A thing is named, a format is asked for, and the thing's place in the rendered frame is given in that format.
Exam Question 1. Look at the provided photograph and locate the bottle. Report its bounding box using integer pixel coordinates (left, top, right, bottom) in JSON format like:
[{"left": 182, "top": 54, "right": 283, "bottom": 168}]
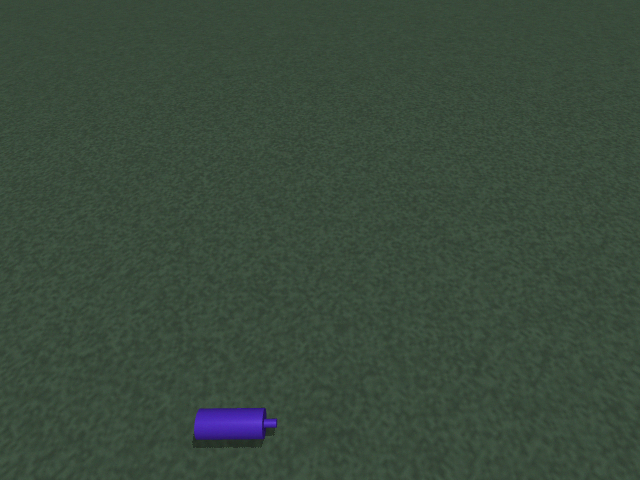
[{"left": 194, "top": 408, "right": 277, "bottom": 440}]

